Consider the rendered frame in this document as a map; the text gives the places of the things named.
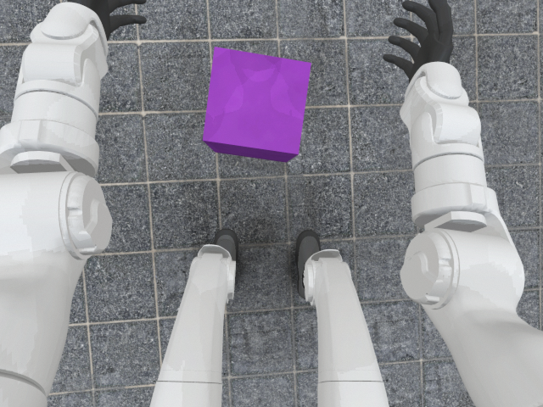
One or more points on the left robot hand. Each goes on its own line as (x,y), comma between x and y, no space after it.
(103,8)

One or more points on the robot left upper arm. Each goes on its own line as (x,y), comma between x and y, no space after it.
(50,224)

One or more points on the robot left forearm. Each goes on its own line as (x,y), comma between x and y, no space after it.
(56,101)

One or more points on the carton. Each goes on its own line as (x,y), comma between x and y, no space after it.
(256,105)

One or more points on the robot right thigh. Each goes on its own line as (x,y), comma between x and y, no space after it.
(348,371)

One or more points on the robot left foot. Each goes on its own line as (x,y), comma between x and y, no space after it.
(228,239)

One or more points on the robot right upper arm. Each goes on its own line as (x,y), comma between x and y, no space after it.
(469,284)

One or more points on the robot right forearm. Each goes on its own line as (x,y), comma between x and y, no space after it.
(447,156)

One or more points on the right robot hand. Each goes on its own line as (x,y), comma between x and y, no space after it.
(435,41)

